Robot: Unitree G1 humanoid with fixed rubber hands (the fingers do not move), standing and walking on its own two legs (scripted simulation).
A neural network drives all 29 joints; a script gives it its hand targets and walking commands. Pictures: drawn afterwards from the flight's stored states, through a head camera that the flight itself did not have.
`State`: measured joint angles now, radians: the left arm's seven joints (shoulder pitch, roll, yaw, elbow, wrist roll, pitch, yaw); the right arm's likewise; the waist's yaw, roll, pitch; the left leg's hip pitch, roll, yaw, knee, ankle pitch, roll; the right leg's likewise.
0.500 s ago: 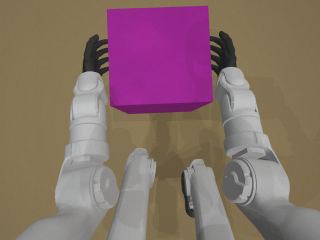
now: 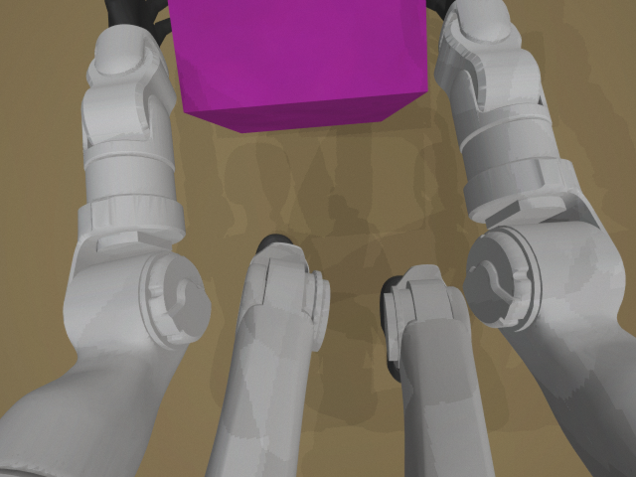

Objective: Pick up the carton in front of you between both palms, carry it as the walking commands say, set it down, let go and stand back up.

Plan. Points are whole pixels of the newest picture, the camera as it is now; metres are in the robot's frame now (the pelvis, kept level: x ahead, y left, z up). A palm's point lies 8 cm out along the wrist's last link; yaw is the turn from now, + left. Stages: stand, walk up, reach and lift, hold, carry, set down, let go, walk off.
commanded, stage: set down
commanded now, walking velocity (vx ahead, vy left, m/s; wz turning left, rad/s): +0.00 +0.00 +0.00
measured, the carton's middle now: (301, 25) +0.55 +0.13 -0.23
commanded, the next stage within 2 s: none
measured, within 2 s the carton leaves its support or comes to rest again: rests again in 0.60 s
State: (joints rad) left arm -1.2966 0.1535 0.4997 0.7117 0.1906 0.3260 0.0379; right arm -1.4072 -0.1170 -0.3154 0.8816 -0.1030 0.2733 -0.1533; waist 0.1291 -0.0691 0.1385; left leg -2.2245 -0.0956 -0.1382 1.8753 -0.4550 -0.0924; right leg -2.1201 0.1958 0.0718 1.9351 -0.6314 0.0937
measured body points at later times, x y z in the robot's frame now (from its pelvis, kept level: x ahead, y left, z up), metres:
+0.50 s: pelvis +0.01 +0.00 -0.05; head +0.39 +0.04 +0.19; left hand +0.51 +0.27 -0.23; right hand +0.59 -0.02 -0.23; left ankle +0.12 +0.14 -0.41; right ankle +0.08 -0.12 -0.41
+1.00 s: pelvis -0.01 -0.01 -0.06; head +0.37 +0.04 +0.17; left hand +0.50 +0.28 -0.24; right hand +0.59 -0.03 -0.24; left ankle +0.12 +0.14 -0.41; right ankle +0.08 -0.12 -0.41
